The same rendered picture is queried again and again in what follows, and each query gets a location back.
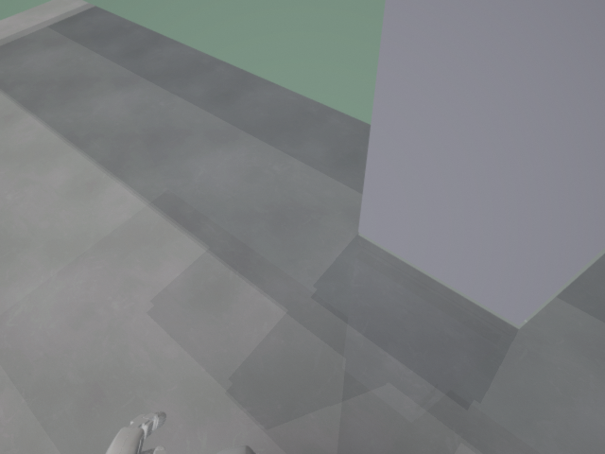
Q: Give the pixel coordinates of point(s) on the fridge door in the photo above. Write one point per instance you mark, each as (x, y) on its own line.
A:
(486, 157)

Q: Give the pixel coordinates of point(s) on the robot left hand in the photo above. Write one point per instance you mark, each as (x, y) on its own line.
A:
(130, 440)

